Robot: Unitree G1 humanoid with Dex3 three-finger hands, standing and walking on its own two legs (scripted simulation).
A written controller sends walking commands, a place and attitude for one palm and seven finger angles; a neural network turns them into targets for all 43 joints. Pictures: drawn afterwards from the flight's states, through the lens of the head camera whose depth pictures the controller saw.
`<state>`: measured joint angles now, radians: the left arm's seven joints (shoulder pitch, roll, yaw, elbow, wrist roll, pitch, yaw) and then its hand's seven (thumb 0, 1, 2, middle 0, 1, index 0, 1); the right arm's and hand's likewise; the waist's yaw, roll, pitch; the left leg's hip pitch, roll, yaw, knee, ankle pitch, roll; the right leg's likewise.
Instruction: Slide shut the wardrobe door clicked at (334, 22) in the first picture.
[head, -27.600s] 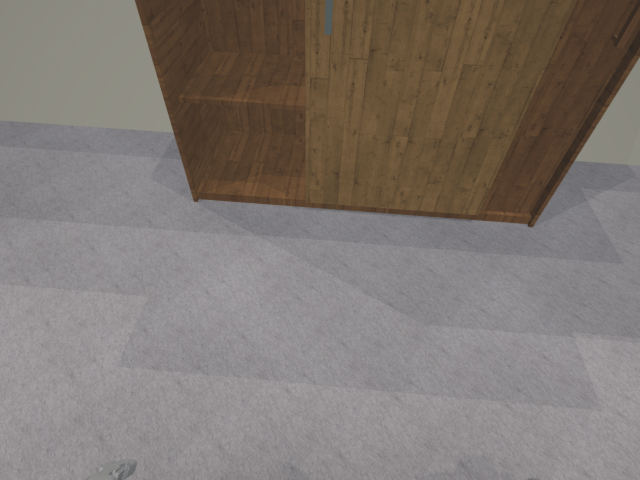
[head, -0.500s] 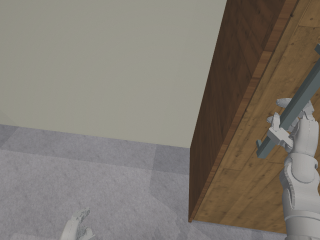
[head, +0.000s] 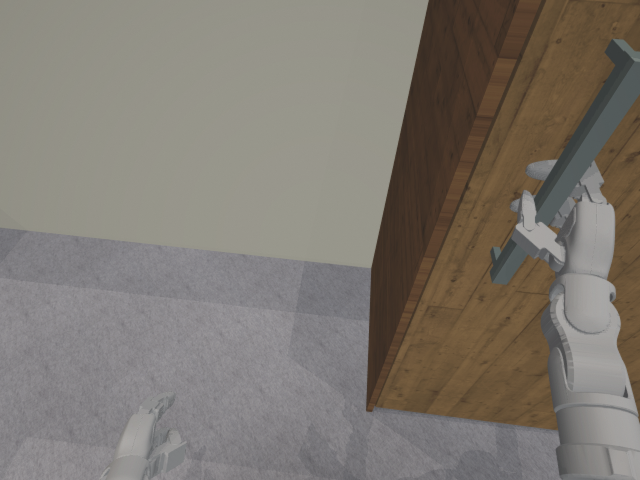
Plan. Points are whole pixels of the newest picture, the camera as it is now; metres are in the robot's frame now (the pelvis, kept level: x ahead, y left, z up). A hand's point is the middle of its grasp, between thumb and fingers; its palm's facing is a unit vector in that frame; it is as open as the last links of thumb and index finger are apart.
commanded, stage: stop walking and hold the door there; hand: right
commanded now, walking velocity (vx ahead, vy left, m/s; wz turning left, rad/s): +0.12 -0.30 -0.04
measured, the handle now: (546, 186) +0.41 -0.22 +0.19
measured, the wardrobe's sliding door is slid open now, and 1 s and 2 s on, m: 0.00 0.00 0.00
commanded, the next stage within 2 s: loosen the grip on the handle in 1.14 s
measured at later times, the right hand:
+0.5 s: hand (523, 227) +0.37 -0.19 +0.16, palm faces +0.23 +0.96 -0.14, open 5.9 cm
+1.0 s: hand (520, 226) +0.37 -0.19 +0.16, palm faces +0.30 +0.94 -0.17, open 6.0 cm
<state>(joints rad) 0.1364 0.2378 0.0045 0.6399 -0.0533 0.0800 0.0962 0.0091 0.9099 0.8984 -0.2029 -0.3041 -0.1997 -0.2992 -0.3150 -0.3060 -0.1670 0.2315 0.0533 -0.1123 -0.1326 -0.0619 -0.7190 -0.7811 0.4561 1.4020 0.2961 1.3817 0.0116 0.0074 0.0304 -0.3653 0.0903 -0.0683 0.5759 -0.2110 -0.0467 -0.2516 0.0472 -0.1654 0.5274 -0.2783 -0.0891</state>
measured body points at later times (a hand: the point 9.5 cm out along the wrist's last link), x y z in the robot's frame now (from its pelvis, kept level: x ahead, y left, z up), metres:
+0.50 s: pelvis +0.00 -0.02 +0.01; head -0.01 -0.02 +0.46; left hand +0.13 +0.22 -0.10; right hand +0.35 -0.24 +0.17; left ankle +0.01 +0.12 -0.73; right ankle +0.01 -0.06 -0.73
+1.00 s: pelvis +0.01 +0.01 +0.01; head +0.00 +0.02 +0.46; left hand +0.16 +0.26 -0.09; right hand +0.35 -0.24 +0.17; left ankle +0.01 +0.12 -0.73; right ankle +0.01 -0.06 -0.73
